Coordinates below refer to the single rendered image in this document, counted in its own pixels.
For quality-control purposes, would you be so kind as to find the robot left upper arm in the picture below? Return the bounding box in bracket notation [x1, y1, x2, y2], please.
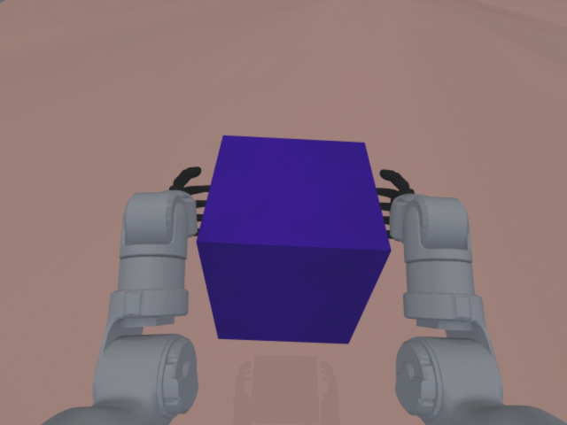
[41, 334, 198, 425]

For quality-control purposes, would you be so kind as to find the robot right hand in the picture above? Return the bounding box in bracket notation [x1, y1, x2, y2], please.
[376, 169, 415, 241]

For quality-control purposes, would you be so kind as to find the robot left hand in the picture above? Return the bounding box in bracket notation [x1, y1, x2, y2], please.
[169, 166, 211, 236]

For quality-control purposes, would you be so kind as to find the carton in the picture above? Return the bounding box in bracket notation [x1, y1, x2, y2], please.
[197, 135, 391, 344]

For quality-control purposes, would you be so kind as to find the robot right upper arm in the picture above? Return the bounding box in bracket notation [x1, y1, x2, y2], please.
[395, 336, 567, 425]

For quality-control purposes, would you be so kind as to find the right robot forearm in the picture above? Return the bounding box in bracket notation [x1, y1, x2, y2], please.
[390, 194, 503, 399]

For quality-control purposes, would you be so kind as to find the left robot forearm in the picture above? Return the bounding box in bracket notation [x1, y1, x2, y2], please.
[92, 190, 198, 402]

